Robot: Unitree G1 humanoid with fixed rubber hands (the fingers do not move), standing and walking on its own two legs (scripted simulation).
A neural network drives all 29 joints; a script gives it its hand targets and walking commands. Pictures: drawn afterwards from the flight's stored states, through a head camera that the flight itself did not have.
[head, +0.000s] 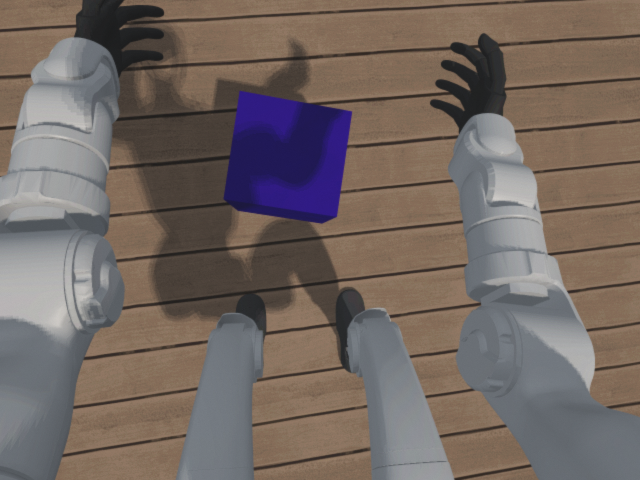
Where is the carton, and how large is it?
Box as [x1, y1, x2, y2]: [224, 91, 351, 223]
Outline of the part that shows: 240,91 224,192 224,199 238,210 321,223 336,216 351,111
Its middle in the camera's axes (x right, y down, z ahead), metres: -0.07 -0.16 +0.84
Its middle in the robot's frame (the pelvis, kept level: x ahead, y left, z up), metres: +0.52 +0.01 -0.53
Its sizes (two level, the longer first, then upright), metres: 0.210 0.200 0.250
